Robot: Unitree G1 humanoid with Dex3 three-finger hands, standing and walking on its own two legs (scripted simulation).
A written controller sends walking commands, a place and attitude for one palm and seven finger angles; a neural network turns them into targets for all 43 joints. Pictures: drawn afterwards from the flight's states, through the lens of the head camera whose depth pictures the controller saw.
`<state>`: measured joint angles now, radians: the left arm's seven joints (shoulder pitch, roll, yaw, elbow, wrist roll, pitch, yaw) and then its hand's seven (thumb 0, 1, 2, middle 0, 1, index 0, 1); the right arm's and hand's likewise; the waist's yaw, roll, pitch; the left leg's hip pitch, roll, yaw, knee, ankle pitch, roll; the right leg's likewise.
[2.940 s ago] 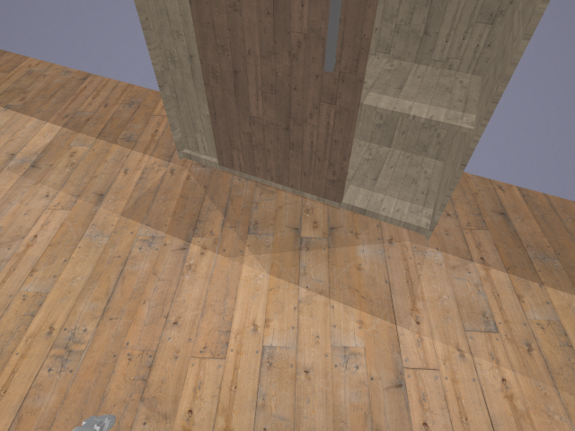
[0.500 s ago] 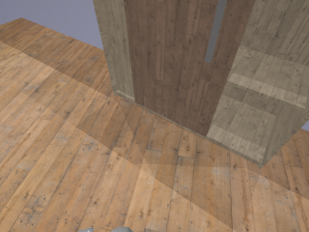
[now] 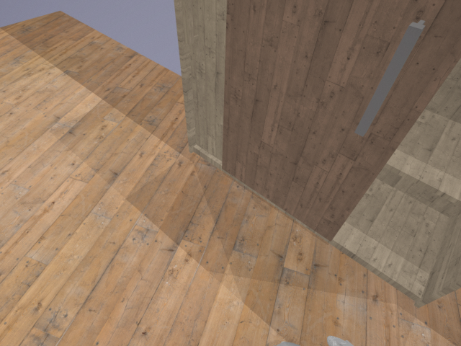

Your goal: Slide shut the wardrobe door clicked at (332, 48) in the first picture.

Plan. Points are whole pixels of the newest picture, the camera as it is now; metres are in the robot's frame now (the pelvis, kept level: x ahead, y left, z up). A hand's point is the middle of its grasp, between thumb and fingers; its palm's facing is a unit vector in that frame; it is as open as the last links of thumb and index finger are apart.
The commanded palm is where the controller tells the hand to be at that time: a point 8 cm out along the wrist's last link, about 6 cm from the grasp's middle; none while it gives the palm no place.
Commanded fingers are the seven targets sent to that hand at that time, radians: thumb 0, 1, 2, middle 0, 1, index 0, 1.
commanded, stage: turn to face it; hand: left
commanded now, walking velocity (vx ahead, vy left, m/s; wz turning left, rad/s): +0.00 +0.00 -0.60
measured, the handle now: (387, 84) +0.75 -0.32 +0.09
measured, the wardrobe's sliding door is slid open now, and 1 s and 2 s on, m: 0.41 0.41 0.41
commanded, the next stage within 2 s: take the last steps up to it in 0.84 s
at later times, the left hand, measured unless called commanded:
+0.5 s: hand (153, 324) +0.17 +0.17 -0.16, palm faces -0.22 -0.94 -0.26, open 7.4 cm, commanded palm none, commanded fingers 0.00 0.90 0.90 -0.20 -0.30 -0.20 -0.30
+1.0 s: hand (195, 297) +0.24 +0.10 -0.16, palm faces -0.52 -0.83 -0.23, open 7.4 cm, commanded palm none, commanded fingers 0.00 0.90 0.90 -0.20 -0.30 -0.20 -0.30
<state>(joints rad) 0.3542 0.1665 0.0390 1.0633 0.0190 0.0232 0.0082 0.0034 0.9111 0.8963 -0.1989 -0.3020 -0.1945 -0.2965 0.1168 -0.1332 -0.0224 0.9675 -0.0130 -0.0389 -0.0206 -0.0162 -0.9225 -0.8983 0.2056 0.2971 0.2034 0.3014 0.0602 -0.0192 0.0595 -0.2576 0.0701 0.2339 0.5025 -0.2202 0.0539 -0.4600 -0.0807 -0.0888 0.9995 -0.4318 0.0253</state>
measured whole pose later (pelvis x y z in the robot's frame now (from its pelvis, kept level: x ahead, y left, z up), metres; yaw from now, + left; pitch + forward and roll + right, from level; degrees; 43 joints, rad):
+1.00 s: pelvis +0.05 +0.00 -0.01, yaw -30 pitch +0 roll +0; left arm 0.12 0.18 0.04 0.95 0.02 0.03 -0.01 0.00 0.91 0.90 -0.20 -0.30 -0.20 -0.30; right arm 0.30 -0.20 -0.05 1.01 -0.02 0.02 -0.02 0.00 -0.90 -0.90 0.21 0.30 0.20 0.30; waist -0.04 0.05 0.08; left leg -0.26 0.13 0.19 0.66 -0.41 -0.03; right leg -0.24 -0.01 -0.08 0.55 -0.30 -0.02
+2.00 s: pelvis +0.22 -0.17 +0.00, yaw -35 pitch +0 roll +1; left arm 0.18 0.14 0.05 1.04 0.02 -0.05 0.03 -0.01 0.95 0.90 -0.20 -0.30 -0.20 -0.30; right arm 0.33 -0.16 -0.04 1.12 -0.02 0.00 -0.03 0.00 -0.91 -0.90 0.20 0.30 0.20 0.30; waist -0.02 0.04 0.04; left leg -0.39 0.09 0.06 0.99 -0.41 -0.02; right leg -0.27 -0.03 -0.16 0.48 -0.20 -0.06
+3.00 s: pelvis +0.21 -0.20 +0.00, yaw -35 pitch -1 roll +1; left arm 0.32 0.10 -0.01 1.16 0.00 -0.01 0.04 0.01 0.92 0.90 -0.20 -0.30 -0.20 -0.30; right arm 0.36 -0.13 -0.01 1.20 -0.02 0.03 -0.04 0.00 -0.91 -0.90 0.20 0.30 0.20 0.30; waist -0.02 0.02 0.01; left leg -0.22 0.09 0.04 0.41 -0.16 -0.07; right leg -0.05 0.05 -0.07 0.39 -0.32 -0.07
